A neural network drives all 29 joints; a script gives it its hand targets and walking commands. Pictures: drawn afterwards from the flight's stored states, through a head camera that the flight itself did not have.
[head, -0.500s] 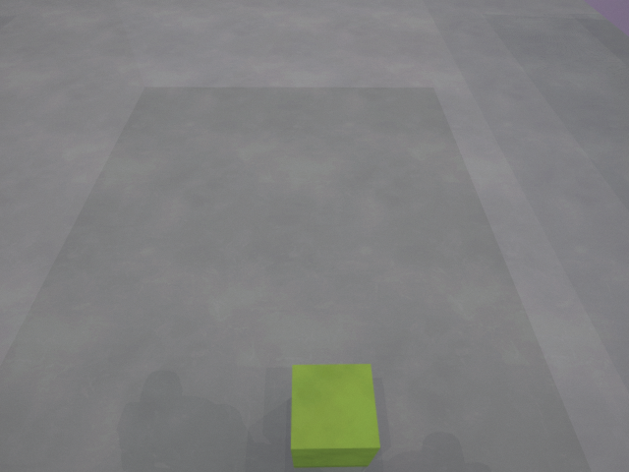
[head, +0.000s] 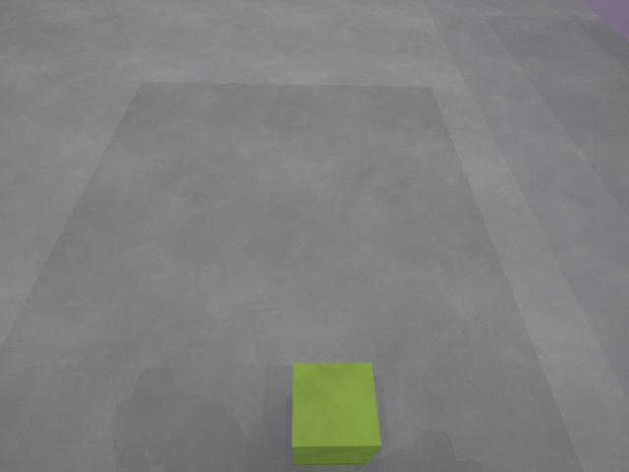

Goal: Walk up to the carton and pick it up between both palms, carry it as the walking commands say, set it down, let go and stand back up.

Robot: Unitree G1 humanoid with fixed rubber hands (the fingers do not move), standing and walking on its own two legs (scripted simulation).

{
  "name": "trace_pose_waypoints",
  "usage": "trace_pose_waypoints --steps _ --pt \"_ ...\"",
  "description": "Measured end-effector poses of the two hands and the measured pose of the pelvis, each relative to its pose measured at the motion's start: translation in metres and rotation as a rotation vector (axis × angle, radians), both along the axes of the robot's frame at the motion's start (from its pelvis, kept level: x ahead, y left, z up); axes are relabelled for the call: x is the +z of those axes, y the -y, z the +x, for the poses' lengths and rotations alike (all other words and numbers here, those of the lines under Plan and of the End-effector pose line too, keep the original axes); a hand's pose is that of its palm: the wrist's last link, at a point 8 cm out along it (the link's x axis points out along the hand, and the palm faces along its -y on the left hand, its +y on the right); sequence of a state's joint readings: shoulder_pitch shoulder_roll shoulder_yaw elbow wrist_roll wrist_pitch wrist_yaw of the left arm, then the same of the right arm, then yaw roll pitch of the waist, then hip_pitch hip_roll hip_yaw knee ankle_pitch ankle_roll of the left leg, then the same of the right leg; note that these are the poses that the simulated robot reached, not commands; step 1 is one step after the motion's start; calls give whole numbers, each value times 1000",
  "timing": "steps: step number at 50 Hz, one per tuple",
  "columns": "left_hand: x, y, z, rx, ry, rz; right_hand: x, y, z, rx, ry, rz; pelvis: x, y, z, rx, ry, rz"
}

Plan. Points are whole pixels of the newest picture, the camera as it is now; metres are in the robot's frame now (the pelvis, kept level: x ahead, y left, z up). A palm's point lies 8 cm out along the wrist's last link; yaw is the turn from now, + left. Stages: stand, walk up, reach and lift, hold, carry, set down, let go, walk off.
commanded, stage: stand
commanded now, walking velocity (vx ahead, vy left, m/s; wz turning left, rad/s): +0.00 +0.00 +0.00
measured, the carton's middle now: (331, 415) +0.35 -0.04 -0.66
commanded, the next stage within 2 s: reach and lift in 0.06 s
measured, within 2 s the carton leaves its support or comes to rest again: neither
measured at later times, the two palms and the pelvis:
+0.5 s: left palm out of the picture +0.11 +0.19 -0.16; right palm out of the picture +0.11 -0.23 -0.14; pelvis -0.02 -0.01 -0.02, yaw -2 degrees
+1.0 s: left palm (216, 419) +0.22 +0.17 -0.18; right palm (487, 431) +0.21 -0.25 -0.17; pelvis -0.14 -0.03 -0.11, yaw -1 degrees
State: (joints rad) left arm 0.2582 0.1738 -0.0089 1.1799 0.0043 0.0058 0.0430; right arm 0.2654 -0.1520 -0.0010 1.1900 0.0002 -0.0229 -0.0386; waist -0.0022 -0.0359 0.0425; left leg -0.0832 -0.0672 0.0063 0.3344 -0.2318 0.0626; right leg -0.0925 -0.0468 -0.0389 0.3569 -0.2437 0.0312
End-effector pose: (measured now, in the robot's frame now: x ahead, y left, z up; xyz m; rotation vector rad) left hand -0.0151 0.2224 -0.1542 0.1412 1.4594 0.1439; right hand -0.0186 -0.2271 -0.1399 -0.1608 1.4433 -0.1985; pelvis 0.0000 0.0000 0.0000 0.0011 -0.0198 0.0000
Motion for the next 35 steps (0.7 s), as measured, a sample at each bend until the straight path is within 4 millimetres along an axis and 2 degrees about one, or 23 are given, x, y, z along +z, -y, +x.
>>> trace_pose_waypoints --steps 5,7,9,11,13,15,16,17,19,23,26,28,33,35 --pt "2 -2 -12 -2 -34 6 -1 -1 -4 3 -15 4 0 0 -2 -4 -3 -2" --pt "0 -4 -5 39 -4 8 -3 2 6 -29 21 5 -4 -1 -3 -11 -56 -3" --pt "-1 -6 37 40 96 11 -6 9 46 -30 121 -1 -12 -1 -10 -23 -93 -7" --pt "1 -6 94 13 200 14 -5 13 98 30 200 -3 -20 -1 -17 -24 -109 -12" --pt "11 -2 150 -30 281 5 5 17 148 81 269 -10 -26 0 -22 -22 -130 -16" --pt "22 5 189 -62 308 -4 16 21 180 86 288 -13 -29 2 -24 -27 -153 -17" --pt "25 10 200 -74 300 -5 19 22 187 77 278 -12 -30 3 -23 -28 -167 -17" --pt "27 14 205 -82 285 -7 21 23 189 69 259 -7 -29 4 -21 -28 -180 -17" --pt "25 21 199 -76 244 -19 19 22 178 58 202 13 -26 6 -17 -28 -204 -16" --pt "5 32 147 -48 118 -53 6 11 135 53 99 46 -21 11 -14 -31 -241 -7" --pt "-9 36 118 -48 109 -67 -3 5 123 62 153 59 -26 14 -24 -22 -282 -11" --pt "-17 36 121 -52 181 -67 -12 4 129 78 226 56 -34 15 -37 -10 -318 -16" --pt "-31 27 170 -86 407 -3 -44 6 159 111 363 56 -65 18 -74 -3 -360 -8" --pt "-33 28 179 -96 432 3 -48 7 167 117 394 52 -72 19 -87 -6 -341 -8"
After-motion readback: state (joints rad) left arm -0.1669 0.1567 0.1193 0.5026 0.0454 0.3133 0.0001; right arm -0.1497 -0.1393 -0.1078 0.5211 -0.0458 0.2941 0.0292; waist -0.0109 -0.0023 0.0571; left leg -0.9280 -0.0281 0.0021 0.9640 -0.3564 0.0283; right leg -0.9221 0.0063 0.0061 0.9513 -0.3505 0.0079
